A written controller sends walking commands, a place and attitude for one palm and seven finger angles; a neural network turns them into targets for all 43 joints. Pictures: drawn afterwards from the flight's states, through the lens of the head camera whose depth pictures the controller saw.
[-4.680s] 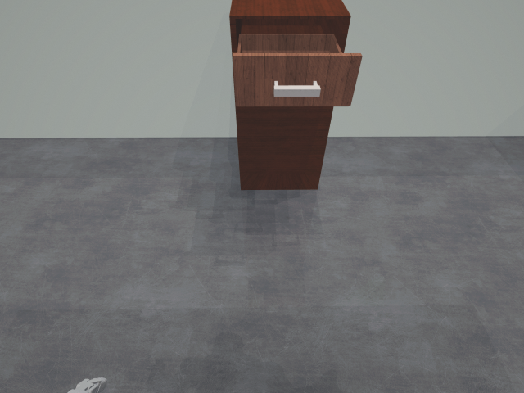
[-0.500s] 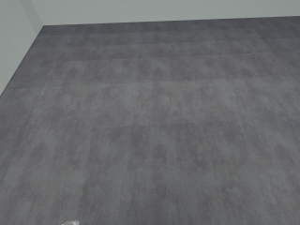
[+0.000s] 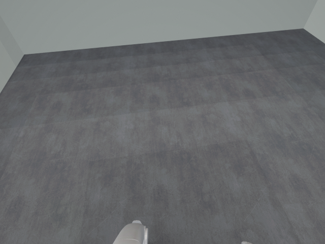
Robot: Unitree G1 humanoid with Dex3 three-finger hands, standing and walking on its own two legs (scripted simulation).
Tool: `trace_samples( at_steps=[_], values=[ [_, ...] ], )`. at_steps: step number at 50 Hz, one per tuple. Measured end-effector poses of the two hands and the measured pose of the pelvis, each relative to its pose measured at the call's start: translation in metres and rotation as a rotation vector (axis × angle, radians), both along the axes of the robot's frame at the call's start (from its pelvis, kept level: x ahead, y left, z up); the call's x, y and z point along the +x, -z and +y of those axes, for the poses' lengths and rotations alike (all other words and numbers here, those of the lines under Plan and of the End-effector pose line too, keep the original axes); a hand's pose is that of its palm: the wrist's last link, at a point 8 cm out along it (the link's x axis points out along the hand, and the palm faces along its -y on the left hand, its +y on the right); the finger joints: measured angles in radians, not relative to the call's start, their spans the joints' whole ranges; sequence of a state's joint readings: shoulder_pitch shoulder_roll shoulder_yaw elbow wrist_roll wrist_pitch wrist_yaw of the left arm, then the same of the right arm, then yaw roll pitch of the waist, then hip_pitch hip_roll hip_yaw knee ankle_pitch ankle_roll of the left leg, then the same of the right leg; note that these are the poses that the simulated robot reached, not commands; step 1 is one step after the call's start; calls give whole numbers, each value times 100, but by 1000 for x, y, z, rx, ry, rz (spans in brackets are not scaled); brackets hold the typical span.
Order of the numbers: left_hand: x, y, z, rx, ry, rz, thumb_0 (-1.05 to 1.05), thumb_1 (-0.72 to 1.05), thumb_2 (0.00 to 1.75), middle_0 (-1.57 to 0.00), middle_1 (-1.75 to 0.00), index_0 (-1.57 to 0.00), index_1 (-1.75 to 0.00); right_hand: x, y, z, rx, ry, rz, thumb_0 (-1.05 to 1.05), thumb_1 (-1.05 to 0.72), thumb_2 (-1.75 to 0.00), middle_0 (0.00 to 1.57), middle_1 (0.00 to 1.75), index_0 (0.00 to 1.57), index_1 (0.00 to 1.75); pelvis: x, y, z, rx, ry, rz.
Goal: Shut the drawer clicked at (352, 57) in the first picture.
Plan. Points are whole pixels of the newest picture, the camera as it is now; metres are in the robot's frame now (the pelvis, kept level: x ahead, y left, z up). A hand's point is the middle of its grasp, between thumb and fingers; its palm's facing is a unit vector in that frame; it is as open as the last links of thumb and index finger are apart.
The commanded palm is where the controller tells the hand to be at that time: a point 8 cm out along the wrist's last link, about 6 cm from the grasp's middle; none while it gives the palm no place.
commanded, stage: turn to face it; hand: left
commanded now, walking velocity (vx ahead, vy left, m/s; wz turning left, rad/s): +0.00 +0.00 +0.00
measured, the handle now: out of the picture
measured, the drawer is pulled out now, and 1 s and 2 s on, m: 0.29 0.29 0.29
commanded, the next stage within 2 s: none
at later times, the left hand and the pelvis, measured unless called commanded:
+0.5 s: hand (94, 222) +0.19 +0.24 -0.17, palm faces +0.21 -0.96 -0.18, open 7.4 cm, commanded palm none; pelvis +0.12 +0.04 +0.00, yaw +9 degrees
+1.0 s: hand out of the picture +0.14 +0.18 -0.13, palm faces +0.46 -0.83 -0.32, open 7.4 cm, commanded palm none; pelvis +0.15 -0.04 +0.01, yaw +29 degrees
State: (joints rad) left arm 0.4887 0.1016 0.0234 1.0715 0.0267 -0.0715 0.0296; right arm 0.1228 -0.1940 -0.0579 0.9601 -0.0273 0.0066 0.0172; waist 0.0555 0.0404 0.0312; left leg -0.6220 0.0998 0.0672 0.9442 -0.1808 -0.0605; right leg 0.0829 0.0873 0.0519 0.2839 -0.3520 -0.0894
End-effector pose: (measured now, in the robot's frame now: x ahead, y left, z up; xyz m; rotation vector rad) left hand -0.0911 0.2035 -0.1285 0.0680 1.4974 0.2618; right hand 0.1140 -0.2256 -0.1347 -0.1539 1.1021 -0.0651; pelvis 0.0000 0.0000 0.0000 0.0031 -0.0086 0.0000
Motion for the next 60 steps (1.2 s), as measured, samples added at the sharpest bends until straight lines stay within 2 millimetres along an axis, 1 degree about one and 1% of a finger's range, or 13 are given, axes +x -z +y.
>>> trace_samples(
  at_steps=[5, 8, 12, 17, 20, 25, 31, 35, 39, 42, 49, 55, 60],
  values=[
    [4, 13, 5, -49, -20, 141, 0, 91, 90, -21, -30, -20, -30, 71, 0, 31, -6, -23, -66, 1, -91, -90, 20, 30, 20, 30, 48, 13, 18, -14, 13, -6],
    [27, 26, 19, -64, -24, 173, 0, 91, 90, -21, -30, -20, -30, 92, 4, 45, -24, -13, -91, 1, -91, -90, 20, 30, 20, 30, 75, 21, 30, -21, 11, -20],
    [91, 32, 43, -42, -9, 66, 0, 91, 90, -20, -30, -20, -30, 80, 3, 55, -40, -2, -7, 0, -91, -90, 20, 30, 20, 30, 92, 14, 40, -11, -11, -35],
    [184, 26, 67, -13, -5, -159, 0, 91, 90, -20, -30, -19, -29, 65, -6, 41, -106, 9, 97, -2, -95, -90, 20, 30, 20, 30, 102, 4, 49, -22, -70, -18],
    [225, 20, 76, 5, -6, -261, 0, 91, 90, -20, -29, -19, -29, 59, -10, 35, -123, 1, 147, -1, -94, -90, 20, 30, 20, 30, 108, 1, 49, -27, -106, -3],
    [267, 8, 85, 35, -10, -346, 0, 91, 90, -20, -29, -19, -29, 57, -14, 28, -128, -3, 184, 0, -92, -90, 20, 30, 20, 30, 119, -3, 44, -38, -163, 22],
    [288, -4, 87, 82, -29, -376, 0, 91, 90, -20, -30, -19, -29, 63, -12, 17, -117, -28, 219, 0, -91, -90, 20, 30, 20, 30, 129, -5, 29, -40, -234, 45],
    [291, -13, 81, 119, -58, -389, 0, 91, 90, -20, -30, -19, -29, 72, -6, 4, -108, -71, 250, 0, -91, -90, 20, 30, 20, 30, 133, -5, 15, -36, -287, 55],
    [281, -21, 66, 162, -100, -392, 0, 91, 90, -20, -30, -19, -29, 89, 5, -15, -95, -123, 265, 1, -90, -90, 20, 30, 20, 30, 136, -2, -5, -24, -336, 58],
    [261, -23, 53, 199, -132, -365, 0, 91, 90, -20, -30, -20, -30, 111, 14, -29, -86, -154, 253, 1, -90, -90, 20, 30, 20, 30, 139, 1, -20, -9, -360, 49],
    [205, -33, 21, 216, -261, -278, 0, 91, 90, -20, -30, -20, -30, 176, 5, -40, -94, -298, 192, 1, -91, -90, 20, 30, 20, 30, 151, -9, -36, 45, -483, 27],
    [155, -24, -11, 189, -393, -210, 0, 91, 90, -21, -30, -20, -30, 228, 4, -21, -127, -438, 166, 1, -91, -90, 20, 30, 20, 30, 155, -7, -38, 58, -577, 20],
    [102, -12, -38, 138, -510, -108, 0, 91, 90, -21, -30, -20, -30, 271, 1, 27, -131, -566, 101, 1, -91, -90, 20, 30, 19, 30, 151, -3, -30, 44, -642, 21]
  ],
)
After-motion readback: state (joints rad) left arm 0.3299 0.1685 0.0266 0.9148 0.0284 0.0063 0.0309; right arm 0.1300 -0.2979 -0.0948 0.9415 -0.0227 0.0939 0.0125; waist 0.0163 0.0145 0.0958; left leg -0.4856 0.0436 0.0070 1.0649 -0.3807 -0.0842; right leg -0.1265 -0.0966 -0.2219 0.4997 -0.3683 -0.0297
